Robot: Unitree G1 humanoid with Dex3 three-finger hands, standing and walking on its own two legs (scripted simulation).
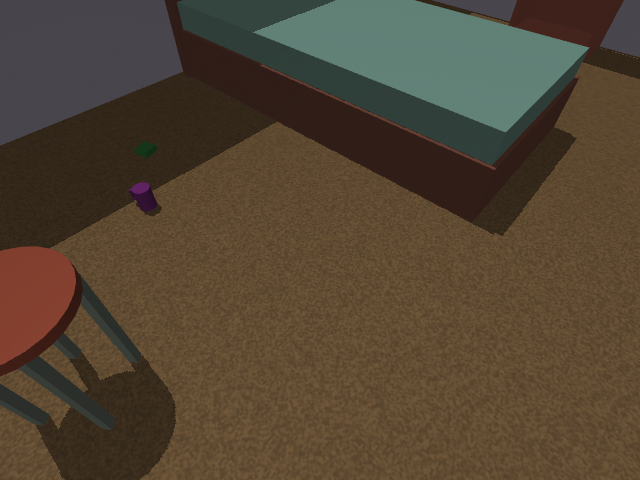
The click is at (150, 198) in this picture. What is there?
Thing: mug
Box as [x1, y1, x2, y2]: [128, 182, 156, 210]
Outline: 128,189 132,198 137,201 142,210 150,210 155,207 156,202 147,183 137,183 131,189
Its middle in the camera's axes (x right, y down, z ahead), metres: -0.80 -0.18 +1.76
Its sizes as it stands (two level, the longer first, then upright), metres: 0.110 0.076 0.109
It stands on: the floor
